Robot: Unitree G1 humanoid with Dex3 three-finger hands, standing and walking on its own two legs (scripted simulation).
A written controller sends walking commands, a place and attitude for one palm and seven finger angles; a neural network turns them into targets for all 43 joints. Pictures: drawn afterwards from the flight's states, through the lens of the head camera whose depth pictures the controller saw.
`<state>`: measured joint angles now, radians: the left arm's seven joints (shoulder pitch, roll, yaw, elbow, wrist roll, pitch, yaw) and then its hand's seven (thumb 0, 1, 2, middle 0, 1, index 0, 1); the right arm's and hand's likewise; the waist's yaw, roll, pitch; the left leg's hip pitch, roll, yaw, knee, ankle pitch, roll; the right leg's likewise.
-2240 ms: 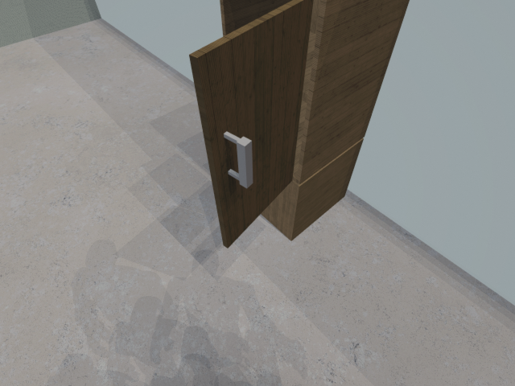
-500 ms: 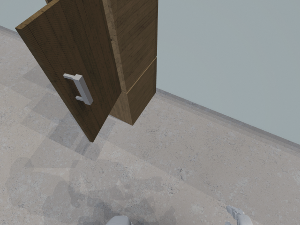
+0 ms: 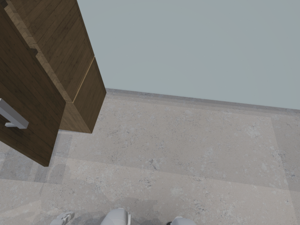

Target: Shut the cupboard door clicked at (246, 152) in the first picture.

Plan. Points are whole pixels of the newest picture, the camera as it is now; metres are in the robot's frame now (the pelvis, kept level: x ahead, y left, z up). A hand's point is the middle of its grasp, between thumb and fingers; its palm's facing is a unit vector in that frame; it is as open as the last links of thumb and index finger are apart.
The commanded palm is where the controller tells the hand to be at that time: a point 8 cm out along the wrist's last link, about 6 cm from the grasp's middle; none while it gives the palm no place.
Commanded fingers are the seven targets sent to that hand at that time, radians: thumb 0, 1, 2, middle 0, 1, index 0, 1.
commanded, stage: walk around to get in front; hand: left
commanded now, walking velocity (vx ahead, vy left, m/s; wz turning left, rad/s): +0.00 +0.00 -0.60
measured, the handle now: (4, 115) +0.38 +0.45 +0.02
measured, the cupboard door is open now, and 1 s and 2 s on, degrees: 100 100 100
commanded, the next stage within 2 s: none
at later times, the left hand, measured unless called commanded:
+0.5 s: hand (110, 198) +0.20 +0.14 -0.15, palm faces -0.30 -0.91 -0.27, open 7.4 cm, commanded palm none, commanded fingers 0.00 0.90 0.90 -0.20 -0.30 -0.20 -0.30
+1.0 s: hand (133, 183) +0.24 +0.07 -0.15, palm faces -0.55 -0.80 -0.22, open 7.4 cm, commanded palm none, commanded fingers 0.00 0.90 0.90 -0.20 -0.30 -0.20 -0.30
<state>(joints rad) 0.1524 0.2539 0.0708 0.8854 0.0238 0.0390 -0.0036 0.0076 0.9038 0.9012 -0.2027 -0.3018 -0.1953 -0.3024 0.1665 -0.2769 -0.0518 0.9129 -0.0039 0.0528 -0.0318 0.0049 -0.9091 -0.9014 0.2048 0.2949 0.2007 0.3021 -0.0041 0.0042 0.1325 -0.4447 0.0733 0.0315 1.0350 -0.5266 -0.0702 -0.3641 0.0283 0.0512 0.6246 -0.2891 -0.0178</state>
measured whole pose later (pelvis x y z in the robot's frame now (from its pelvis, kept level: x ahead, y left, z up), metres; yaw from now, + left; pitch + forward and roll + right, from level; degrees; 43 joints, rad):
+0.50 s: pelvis +0.02 -0.03 +0.00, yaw -18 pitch +2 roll +0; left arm 0.12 0.23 0.07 0.88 0.02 0.03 -0.02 0.01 0.90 0.90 -0.20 -0.30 -0.20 -0.30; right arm 0.23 -0.25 -0.04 0.93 -0.01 0.05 -0.03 0.00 -0.91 -0.90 0.21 0.30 0.20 0.30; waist -0.02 0.04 0.11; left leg -0.40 0.13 0.07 0.97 -0.53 -0.08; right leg -0.31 0.01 -0.03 0.62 -0.34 -0.03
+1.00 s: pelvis +0.04 -0.04 +0.01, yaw -36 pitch +1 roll -2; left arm 0.14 0.25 0.08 0.89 0.02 0.06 -0.05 0.01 0.91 0.90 -0.20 -0.30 -0.19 -0.30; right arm 0.22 -0.22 -0.02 0.89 -0.03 0.01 -0.02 0.00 -0.90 -0.90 0.21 0.30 0.21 0.30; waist 0.00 0.02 0.10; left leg -0.25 0.17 0.16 0.55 -0.31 -0.06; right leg -0.37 -0.01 -0.08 0.76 -0.44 0.03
